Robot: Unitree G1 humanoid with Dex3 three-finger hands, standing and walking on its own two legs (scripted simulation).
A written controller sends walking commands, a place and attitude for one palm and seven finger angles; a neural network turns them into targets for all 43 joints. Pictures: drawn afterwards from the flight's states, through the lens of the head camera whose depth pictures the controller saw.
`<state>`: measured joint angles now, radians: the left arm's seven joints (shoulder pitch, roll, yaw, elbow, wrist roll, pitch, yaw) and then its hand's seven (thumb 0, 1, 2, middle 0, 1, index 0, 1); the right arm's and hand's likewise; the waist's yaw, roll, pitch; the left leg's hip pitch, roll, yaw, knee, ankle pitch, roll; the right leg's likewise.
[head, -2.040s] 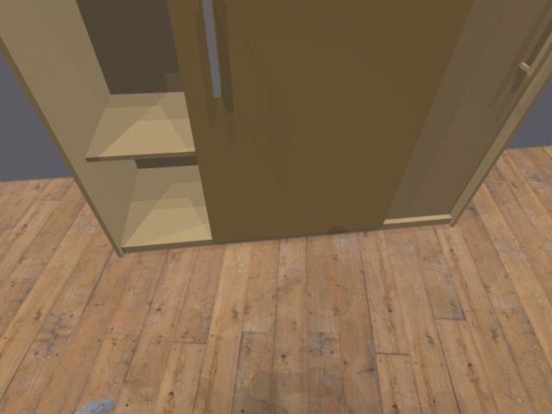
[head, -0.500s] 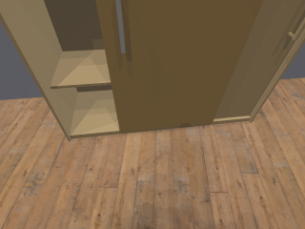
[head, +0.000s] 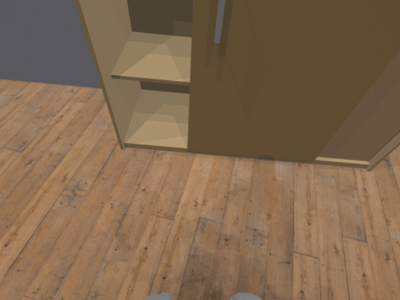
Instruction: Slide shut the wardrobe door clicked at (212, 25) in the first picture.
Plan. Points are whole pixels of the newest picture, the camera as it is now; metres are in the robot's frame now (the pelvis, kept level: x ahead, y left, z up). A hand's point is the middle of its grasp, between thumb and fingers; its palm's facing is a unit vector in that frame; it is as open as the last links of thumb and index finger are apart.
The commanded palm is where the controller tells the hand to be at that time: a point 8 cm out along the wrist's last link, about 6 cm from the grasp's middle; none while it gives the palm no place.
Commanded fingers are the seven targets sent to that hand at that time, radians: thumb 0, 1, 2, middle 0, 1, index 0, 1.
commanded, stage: walk to a spot facing it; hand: right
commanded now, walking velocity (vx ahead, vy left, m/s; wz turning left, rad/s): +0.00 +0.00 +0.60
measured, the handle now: out of the picture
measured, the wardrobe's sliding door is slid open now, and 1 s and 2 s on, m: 0.39 0.39 0.39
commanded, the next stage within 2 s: turn to face it in 0.94 s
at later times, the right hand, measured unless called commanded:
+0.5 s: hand out of the picture +0.11 -0.25 -0.14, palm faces -0.21 +0.95 -0.21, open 7.4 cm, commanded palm none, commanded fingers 0.00 -0.90 -0.90 0.20 0.30 0.20 0.30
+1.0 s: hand (209, 225) +0.31 -0.02 -0.15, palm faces -0.62 +0.76 -0.20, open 7.4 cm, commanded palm none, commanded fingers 0.00 -0.90 -0.90 0.20 0.30 0.20 0.30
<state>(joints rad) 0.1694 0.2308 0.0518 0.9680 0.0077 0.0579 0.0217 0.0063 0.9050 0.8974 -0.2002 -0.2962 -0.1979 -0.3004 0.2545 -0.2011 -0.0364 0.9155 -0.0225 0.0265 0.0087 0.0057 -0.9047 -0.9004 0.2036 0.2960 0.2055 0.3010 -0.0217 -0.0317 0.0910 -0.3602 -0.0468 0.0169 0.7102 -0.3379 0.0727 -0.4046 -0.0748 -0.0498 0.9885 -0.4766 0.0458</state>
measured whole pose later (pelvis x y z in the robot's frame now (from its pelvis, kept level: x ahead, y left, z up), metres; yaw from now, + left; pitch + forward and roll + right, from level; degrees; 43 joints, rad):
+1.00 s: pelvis +0.09 +0.05 +0.01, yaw +36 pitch -1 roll +1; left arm 0.36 0.20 0.05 1.01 0.02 0.01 0.01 0.01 0.91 0.90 -0.20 -0.30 -0.20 -0.30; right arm 0.11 -0.22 -0.05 0.89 -0.02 -0.02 0.02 0.00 -0.91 -0.90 0.20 0.30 0.20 0.30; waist 0.07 0.01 0.11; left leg -0.36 -0.02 0.08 0.60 -0.22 0.05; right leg -0.46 -0.17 -0.08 1.22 -0.42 0.06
